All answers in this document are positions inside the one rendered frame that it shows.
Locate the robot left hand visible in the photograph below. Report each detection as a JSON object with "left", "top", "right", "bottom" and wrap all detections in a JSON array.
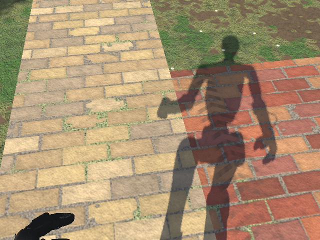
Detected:
[{"left": 14, "top": 212, "right": 75, "bottom": 240}]

